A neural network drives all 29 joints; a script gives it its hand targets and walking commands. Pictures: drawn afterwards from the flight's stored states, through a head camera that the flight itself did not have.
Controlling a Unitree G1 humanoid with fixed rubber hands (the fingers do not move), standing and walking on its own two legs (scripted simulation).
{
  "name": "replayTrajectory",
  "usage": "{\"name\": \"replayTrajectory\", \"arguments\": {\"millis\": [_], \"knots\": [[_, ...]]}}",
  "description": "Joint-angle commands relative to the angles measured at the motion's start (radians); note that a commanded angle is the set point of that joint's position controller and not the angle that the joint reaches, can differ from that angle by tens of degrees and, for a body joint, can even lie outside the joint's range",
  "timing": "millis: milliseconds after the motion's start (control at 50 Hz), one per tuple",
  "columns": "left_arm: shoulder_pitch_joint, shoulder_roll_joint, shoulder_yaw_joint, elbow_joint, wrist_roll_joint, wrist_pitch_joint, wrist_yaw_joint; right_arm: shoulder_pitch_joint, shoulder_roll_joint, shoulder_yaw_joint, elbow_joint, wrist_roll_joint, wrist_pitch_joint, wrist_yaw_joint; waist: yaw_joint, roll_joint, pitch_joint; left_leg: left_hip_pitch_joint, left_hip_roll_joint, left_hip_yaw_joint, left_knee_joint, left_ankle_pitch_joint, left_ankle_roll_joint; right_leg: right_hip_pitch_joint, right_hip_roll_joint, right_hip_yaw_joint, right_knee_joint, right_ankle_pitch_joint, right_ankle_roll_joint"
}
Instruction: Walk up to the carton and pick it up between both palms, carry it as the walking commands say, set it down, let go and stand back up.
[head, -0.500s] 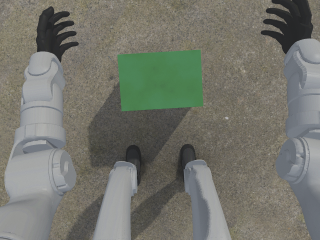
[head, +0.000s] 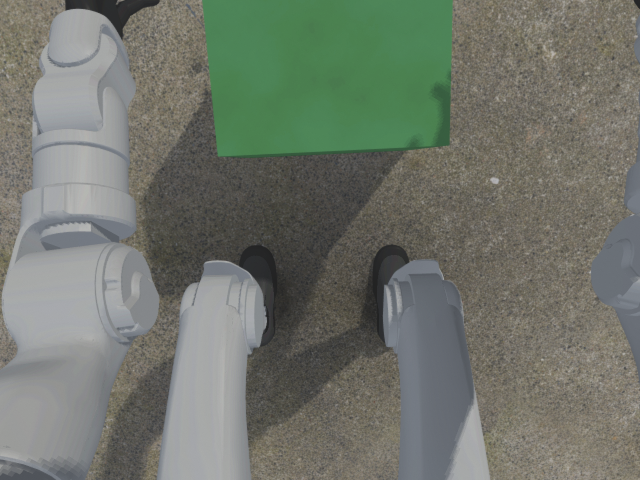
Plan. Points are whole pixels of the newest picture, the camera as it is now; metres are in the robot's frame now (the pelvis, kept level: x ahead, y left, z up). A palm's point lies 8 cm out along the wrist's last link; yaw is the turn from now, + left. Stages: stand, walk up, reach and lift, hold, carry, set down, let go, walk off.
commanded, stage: reach and lift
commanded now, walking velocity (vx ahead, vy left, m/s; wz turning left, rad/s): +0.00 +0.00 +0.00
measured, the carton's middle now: (327, 85) +0.52 -0.02 -0.39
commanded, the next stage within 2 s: none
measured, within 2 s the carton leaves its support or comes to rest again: neither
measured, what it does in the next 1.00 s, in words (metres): lowers itself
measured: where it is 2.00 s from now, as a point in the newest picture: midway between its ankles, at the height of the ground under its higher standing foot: (325, 312)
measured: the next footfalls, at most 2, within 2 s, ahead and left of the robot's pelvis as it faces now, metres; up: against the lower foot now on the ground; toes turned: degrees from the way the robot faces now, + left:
none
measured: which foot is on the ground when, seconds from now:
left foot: down 0.00-1.00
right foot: down 0.00-1.00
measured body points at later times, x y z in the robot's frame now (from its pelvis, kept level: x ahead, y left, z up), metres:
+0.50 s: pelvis -0.01 +0.00 -0.10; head +0.37 -0.01 +0.13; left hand +0.54 +0.18 -0.30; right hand +0.55 -0.27 -0.26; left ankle +0.11 +0.13 -0.48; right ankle +0.10 -0.14 -0.48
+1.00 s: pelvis -0.01 +0.00 -0.13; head +0.37 -0.01 +0.09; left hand +0.55 +0.19 -0.32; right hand +0.56 -0.27 -0.30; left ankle +0.11 +0.13 -0.48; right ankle +0.10 -0.14 -0.48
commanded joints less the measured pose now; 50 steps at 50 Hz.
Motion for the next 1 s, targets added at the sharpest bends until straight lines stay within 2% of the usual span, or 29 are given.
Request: {"name": "replayTrajectory", "arguments": {"millis": [0, 20, 40, 60, 120, 140, 160, 180, 220, 260, 380, 400, 420, 460, 520, 540, 560, 580, 660, 680, 700, 720, 740, 780, 820, 860, 880, 920, 980], "knots": [[-0.273, 0.218, -0.040, 0.024, -0.089, -0.021, 0.015, -0.239, -0.165, 0.084, -0.029, 0.046, -0.007, -0.013, 0.051, -0.081, -1.091, 0.609, -0.059, 0.060, 0.054, 0.248, -0.032, 0.451, 0.010, -0.161, 0.015, 0.183, -0.023], [-0.284, 0.238, -0.020, 0.019, -0.077, -0.026, 0.013, -0.233, -0.169, 0.067, 0.015, 0.049, -0.008, -0.009, 0.059, -0.046, -1.050, 0.610, -0.057, 0.060, 0.070, 0.229, -0.032, 0.393, 0.004, -0.161, 0.034, 0.146, -0.024], [-0.287, 0.214, -0.027, 0.031, -0.074, -0.026, 0.012, -0.246, -0.171, 0.064, 0.019, 0.037, -0.016, -0.007, 0.038, -0.072, -1.013, 0.564, -0.062, 0.049, 0.084, 0.247, -0.027, 0.354, 0.006, -0.162, 0.043, 0.169, -0.019], [-0.274, 0.229, -0.029, 0.006, -0.072, -0.026, 0.014, -0.273, -0.183, 0.066, -0.055, 0.043, -0.017, -0.010, 0.059, -0.043, -1.091, 0.626, -0.062, 0.050, 0.102, 0.277, -0.027, 0.386, 0.008, -0.160, 0.067, 0.191, -0.021], [-0.300, 0.208, -0.040, 0.012, -0.082, -0.046, 0.014, -0.213, -0.138, 0.093, 0.007, 0.047, -0.025, -0.018, 0.041, -0.063, -1.036, 0.549, -0.057, 0.056, 0.155, 0.285, -0.031, 0.370, -0.008, -0.146, 0.091, 0.209, -0.019], [-0.295, 0.205, -0.055, 0.030, -0.092, -0.041, 0.016, -0.263, -0.198, 0.075, -0.066, 0.028, -0.031, -0.027, 0.026, -0.080, -1.090, 0.576, -0.061, 0.046, 0.172, 0.309, -0.023, 0.380, -0.003, -0.161, 0.120, 0.229, -0.016], [-0.292, 0.208, -0.062, 0.005, -0.091, -0.050, 0.017, -0.242, -0.175, 0.081, -0.070, 0.049, -0.035, -0.030, 0.039, -0.032, -1.104, 0.635, -0.064, 0.048, 0.183, 0.322, -0.030, 0.338, -0.005, -0.162, 0.118, 0.213, -0.013], [-0.302, 0.218, -0.077, -0.009, -0.109, -0.052, 0.023, -0.252, -0.174, 0.106, -0.094, 0.064, -0.036, -0.037, 0.037, -0.062, -1.189, 0.663, -0.061, 0.047, 0.203, 0.346, -0.030, 0.417, -0.005, -0.164, 0.150, 0.250, -0.008], [-0.320, 0.240, -0.067, 0.032, -0.099, -0.061, 0.030, -0.218, -0.186, 0.087, 0.011, 0.046, -0.043, -0.038, 0.024, -0.056, -1.053, 0.581, -0.055, 0.044, 0.228, 0.274, -0.034, 0.332, -0.013, -0.161, 0.173, 0.190, -0.009], [-0.311, 0.226, -0.089, 0.045, -0.108, -0.073, 0.031, -0.269, -0.178, 0.103, -0.046, 0.076, -0.054, -0.040, 0.045, -0.026, -1.040, 0.574, -0.058, 0.036, 0.249, 0.290, -0.031, 0.281, -0.016, -0.161, 0.208, 0.196, -0.010], [-0.382, 0.227, -0.113, 0.047, -0.138, -0.091, 0.044, -0.296, -0.224, 0.108, -0.008, 0.082, -0.076, -0.058, 0.016, -0.007, -0.984, 0.587, -0.052, 0.023, 0.315, 0.267, -0.044, 0.223, -0.036, -0.166, 0.274, 0.146, -0.018], [-0.397, 0.233, -0.118, 0.089, -0.136, -0.093, 0.044, -0.313, -0.203, 0.125, 0.008, 0.095, -0.076, -0.058, 0.029, 0.002, -0.958, 0.563, -0.049, 0.032, 0.335, 0.245, -0.043, 0.225, -0.044, -0.157, 0.280, 0.135, -0.017], [-0.402, 0.256, -0.117, 0.062, -0.144, -0.097, 0.048, -0.280, -0.186, 0.153, 0.030, 0.106, -0.071, -0.061, 0.028, -0.049, -0.996, 0.576, -0.052, 0.032, 0.338, 0.250, -0.040, 0.294, -0.045, -0.164, 0.293, 0.160, -0.008], [-0.423, 0.272, -0.121, 0.126, -0.142, -0.095, 0.049, -0.294, -0.188, 0.147, 0.088, 0.121, -0.065, -0.065, 0.037, 0.002, -0.924, 0.590, -0.038, 0.030, 0.360, 0.223, -0.040, 0.200, -0.052, -0.162, 0.317, 0.108, -0.011], [-0.400, 0.276, -0.093, 0.143, -0.139, -0.113, 0.054, -0.315, -0.204, 0.169, 0.095, 0.107, -0.083, -0.074, 0.045, -0.055, -0.875, 0.539, -0.044, 0.034, 0.395, 0.237, -0.044, 0.222, -0.051, -0.158, 0.334, 0.122, -0.011], [-0.400, 0.251, -0.123, 0.124, -0.158, -0.112, 0.053, -0.341, -0.219, 0.159, 0.030, 0.116, -0.088, -0.079, 0.033, -0.013, -0.962, 0.608, -0.043, 0.026, 0.395, 0.263, -0.047, 0.253, -0.051, -0.161, 0.341, 0.145, -0.013], [-0.397, 0.258, -0.121, 0.146, -0.168, -0.113, 0.051, -0.361, -0.222, 0.173, 0.027, 0.125, -0.093, -0.083, 0.044, -0.035, -0.946, 0.572, -0.037, 0.030, 0.409, 0.241, -0.044, 0.273, -0.054, -0.156, 0.351, 0.134, -0.014], [-0.404, 0.238, -0.141, 0.146, -0.174, -0.113, 0.051, -0.366, -0.229, 0.160, 0.032, 0.115, -0.098, -0.086, 0.018, -0.035, -0.910, 0.542, -0.040, 0.022, 0.401, 0.237, -0.045, 0.259, -0.052, -0.164, 0.363, 0.144, -0.014], [-0.434, 0.267, -0.140, 0.168, -0.177, -0.125, 0.055, -0.407, -0.240, 0.147, 0.023, 0.119, -0.113, -0.092, 0.016, -0.003, -0.895, 0.568, -0.031, 0.009, 0.420, 0.251, -0.044, 0.244, -0.057, -0.170, 0.384, 0.143, -0.019], [-0.445, 0.262, -0.143, 0.147, -0.189, -0.131, 0.059, -0.413, -0.254, 0.144, 0.023, 0.114, -0.120, -0.095, -0.007, -0.041, -0.901, 0.570, -0.038, 0.002, 0.432, 0.281, -0.042, 0.238, -0.057, -0.179, 0.390, 0.156, -0.018], [-0.450, 0.264, -0.134, 0.146, -0.182, -0.132, 0.057, -0.387, -0.232, 0.158, 0.049, 0.127, -0.112, -0.097, 0.013, -0.005, -0.884, 0.573, -0.036, 0.019, 0.437, 0.267, -0.045, 0.250, -0.061, -0.158, 0.375, 0.150, -0.024], [-0.445, 0.256, -0.140, 0.155, -0.192, -0.131, 0.057, -0.393, -0.219, 0.177, 0.058, 0.133, -0.110, -0.095, 0.022, -0.044, -0.882, 0.526, -0.034, 0.020, 0.428, 0.251, -0.044, 0.288, -0.065, -0.159, 0.382, 0.158, -0.018], [-0.418, 0.262, -0.136, 0.232, -0.185, -0.131, 0.056, -0.351, -0.210, 0.172, 0.124, 0.125, -0.107, -0.096, 0.018, -0.039, -0.822, 0.505, -0.031, 0.018, 0.429, 0.213, -0.041, 0.246, -0.066, -0.163, 0.380, 0.112, -0.018], [-0.445, 0.258, -0.140, 0.187, -0.174, -0.139, 0.057, -0.323, -0.190, 0.164, 0.167, 0.124, -0.111, -0.089, 0.010, -0.016, -0.817, 0.544, -0.034, 0.009, 0.422, 0.231, -0.050, 0.213, -0.064, -0.171, 0.384, 0.118, -0.022], [-0.454, 0.264, -0.128, 0.154, -0.167, -0.146, 0.065, -0.370, -0.206, 0.165, 0.110, 0.128, -0.122, -0.095, 0.027, -0.014, -0.869, 0.580, -0.037, 0.007, 0.431, 0.287, -0.050, 0.213, -0.062, -0.168, 0.396, 0.155, -0.022], [-0.471, 0.240, -0.153, 0.161, -0.185, -0.143, 0.062, -0.363, -0.204, 0.164, 0.129, 0.135, -0.122, -0.097, -0.005, 0.002, -0.863, 0.569, -0.029, 0.009, 0.426, 0.251, -0.051, 0.231, -0.068, -0.166, 0.385, 0.144, -0.027], [-0.424, 0.252, -0.133, 0.216, -0.180, -0.142, 0.061, -0.356, -0.205, 0.176, 0.152, 0.121, -0.122, -0.098, 0.011, -0.039, -0.826, 0.513, -0.035, 0.013, 0.432, 0.254, -0.049, 0.227, -0.064, -0.169, 0.387, 0.151, -0.020], [-0.445, 0.232, -0.153, 0.199, -0.188, -0.143, 0.056, -0.343, -0.198, 0.162, 0.148, 0.116, -0.119, -0.096, -0.009, -0.008, -0.800, 0.538, -0.036, 0.008, 0.424, 0.246, -0.049, 0.180, -0.062, -0.169, 0.377, 0.123, -0.025], [-0.457, 0.215, -0.153, 0.189, -0.193, -0.150, 0.053, -0.358, -0.145, 0.207, 0.136, 0.146, -0.125, -0.098, 0.019, -0.030, -0.822, 0.532, -0.035, 0.015, 0.429, 0.254, -0.048, 0.215, -0.065, -0.158, 0.371, 0.135, -0.024]]}}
